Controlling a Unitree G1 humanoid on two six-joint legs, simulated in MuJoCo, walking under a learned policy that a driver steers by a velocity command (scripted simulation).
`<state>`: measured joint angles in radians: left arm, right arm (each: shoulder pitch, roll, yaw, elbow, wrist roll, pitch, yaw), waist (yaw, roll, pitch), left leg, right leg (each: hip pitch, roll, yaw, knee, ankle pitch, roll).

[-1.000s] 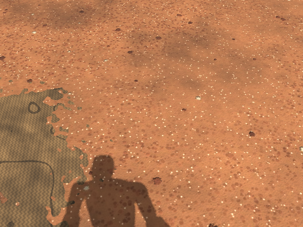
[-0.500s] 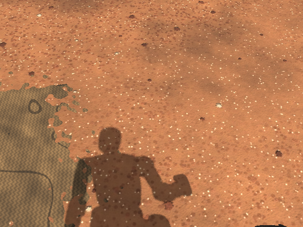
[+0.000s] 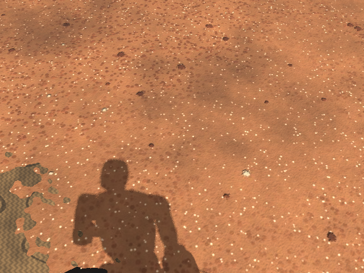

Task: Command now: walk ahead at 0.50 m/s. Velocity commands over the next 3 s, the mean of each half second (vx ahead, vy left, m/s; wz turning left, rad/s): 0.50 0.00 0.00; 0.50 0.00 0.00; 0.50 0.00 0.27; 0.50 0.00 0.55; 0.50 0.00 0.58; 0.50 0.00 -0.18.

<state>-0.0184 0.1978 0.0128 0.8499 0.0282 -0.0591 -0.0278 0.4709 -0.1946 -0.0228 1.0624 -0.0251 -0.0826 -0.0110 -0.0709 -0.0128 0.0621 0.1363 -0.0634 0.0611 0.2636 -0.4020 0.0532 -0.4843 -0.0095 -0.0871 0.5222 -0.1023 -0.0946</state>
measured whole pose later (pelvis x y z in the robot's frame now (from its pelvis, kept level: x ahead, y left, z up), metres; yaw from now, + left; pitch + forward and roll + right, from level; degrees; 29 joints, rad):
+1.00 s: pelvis +0.53 +0.02 +0.02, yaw +0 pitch +0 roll +1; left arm 0.05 0.20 0.04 0.91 0.03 -0.03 -0.03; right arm 0.46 -0.17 -0.03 1.06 -0.02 -0.10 0.00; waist -0.06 -0.04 0.04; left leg 0.06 -0.09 0.08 0.18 -0.25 0.08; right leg -0.60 -0.09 -0.05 0.67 -0.03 -0.03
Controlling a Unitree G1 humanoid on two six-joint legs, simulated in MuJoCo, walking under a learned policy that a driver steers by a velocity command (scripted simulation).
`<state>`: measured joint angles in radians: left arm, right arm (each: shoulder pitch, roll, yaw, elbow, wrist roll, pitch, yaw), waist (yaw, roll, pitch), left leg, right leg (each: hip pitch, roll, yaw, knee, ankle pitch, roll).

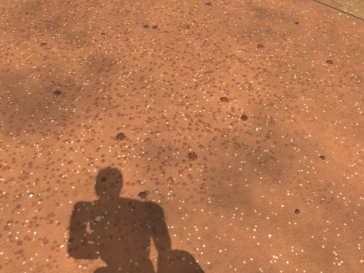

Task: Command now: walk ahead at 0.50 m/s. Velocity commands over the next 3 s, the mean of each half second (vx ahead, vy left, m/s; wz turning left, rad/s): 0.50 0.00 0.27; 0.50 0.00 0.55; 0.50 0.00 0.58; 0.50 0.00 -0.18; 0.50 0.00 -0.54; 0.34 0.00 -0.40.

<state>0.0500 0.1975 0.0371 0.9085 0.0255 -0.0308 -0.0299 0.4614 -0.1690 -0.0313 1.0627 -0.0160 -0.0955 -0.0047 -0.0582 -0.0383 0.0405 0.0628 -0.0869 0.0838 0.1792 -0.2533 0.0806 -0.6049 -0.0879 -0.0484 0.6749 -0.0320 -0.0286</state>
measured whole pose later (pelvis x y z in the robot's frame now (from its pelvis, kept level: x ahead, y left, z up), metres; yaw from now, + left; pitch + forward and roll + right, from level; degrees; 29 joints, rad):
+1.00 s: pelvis +0.51 +0.07 +0.00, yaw +28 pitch +1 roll +0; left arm 0.09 0.25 0.05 0.79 0.04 -0.02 -0.02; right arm 0.37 -0.25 -0.08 0.93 0.00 -0.05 0.00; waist -0.05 -0.04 0.05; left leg -0.08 -0.15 -0.07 0.29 -0.21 0.14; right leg -0.67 -0.14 0.04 0.92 -0.15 0.06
